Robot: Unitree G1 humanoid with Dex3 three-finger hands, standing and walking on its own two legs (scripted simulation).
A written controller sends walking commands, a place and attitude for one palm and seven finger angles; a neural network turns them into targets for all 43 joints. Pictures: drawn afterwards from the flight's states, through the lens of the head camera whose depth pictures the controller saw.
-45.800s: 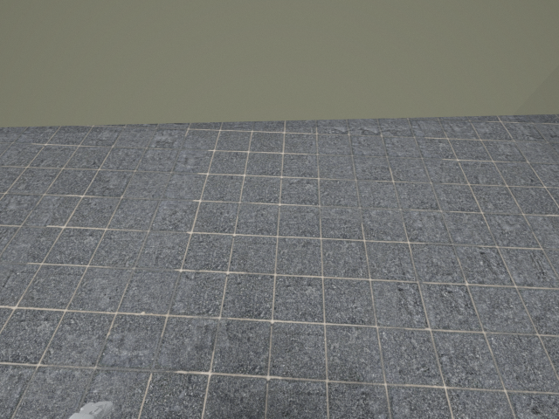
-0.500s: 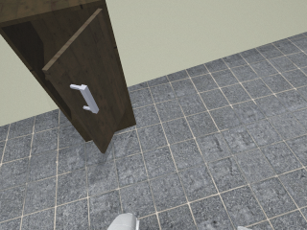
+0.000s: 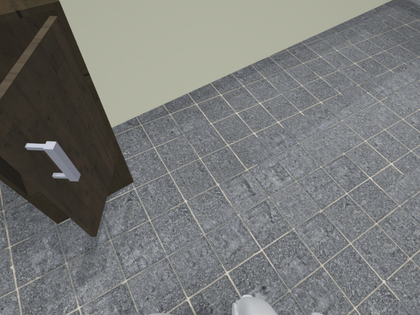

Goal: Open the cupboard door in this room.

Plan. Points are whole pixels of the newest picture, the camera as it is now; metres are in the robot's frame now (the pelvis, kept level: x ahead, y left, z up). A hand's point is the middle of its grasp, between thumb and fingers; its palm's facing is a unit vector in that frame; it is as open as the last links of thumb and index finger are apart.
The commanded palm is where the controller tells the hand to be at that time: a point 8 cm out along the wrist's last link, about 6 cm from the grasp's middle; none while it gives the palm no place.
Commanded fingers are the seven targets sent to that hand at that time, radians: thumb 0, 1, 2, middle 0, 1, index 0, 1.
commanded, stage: walk to a spot facing it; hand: left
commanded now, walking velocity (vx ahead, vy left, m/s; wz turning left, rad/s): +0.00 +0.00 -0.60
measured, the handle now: (54, 162) +0.39 +0.40 -0.04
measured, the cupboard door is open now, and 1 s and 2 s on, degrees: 52 52 52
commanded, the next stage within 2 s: turn to face it in 1.86 s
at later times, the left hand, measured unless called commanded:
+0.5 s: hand (154, 282) +0.19 +0.14 -0.18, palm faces -0.26 -0.95 -0.16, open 7.4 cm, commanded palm none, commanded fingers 0.00 0.90 0.90 -0.20 -0.30 -0.20 -0.30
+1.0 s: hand (259, 182) +0.47 -0.10 -0.17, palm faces -0.58 -0.80 -0.19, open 7.4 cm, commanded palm none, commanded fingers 0.00 0.90 0.90 -0.20 -0.30 -0.20 -0.30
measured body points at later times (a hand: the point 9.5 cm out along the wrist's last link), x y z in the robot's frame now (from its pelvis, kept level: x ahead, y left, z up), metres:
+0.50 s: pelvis +0.09 -0.02 -0.01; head +0.12 -0.02 +0.44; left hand +0.20 +0.19 -0.16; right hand +0.08 -0.30 -0.13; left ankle +0.16 +0.07 -0.74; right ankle +0.02 -0.14 -0.74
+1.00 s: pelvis +0.24 -0.15 -0.02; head +0.28 -0.19 +0.42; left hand +0.50 -0.05 -0.15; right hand +0.01 -0.22 -0.16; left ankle +0.18 +0.06 -0.68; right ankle +0.27 -0.25 -0.74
